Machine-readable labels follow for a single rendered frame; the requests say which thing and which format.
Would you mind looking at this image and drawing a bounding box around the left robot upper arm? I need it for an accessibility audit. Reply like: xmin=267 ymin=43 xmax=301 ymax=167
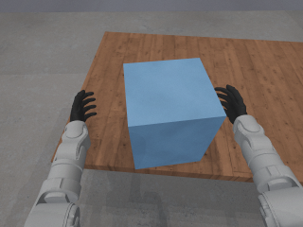
xmin=26 ymin=202 xmax=80 ymax=227

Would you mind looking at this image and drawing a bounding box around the robot left forearm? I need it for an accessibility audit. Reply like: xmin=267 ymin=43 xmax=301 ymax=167
xmin=24 ymin=120 xmax=91 ymax=227

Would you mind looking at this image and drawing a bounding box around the right robot upper arm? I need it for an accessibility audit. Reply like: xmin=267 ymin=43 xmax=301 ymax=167
xmin=258 ymin=186 xmax=303 ymax=227

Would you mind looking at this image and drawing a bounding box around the table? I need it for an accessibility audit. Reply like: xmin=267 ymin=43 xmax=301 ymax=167
xmin=50 ymin=31 xmax=303 ymax=186

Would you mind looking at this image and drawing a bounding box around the robot right forearm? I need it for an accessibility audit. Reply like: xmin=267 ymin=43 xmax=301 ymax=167
xmin=232 ymin=114 xmax=303 ymax=194

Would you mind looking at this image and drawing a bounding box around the right robot hand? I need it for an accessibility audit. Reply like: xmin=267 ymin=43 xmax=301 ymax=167
xmin=214 ymin=84 xmax=247 ymax=125

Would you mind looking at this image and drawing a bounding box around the carton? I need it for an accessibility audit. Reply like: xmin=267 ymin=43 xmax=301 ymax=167
xmin=123 ymin=58 xmax=227 ymax=169

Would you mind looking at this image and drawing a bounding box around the left robot hand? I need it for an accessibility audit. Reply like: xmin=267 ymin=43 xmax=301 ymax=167
xmin=69 ymin=89 xmax=97 ymax=122

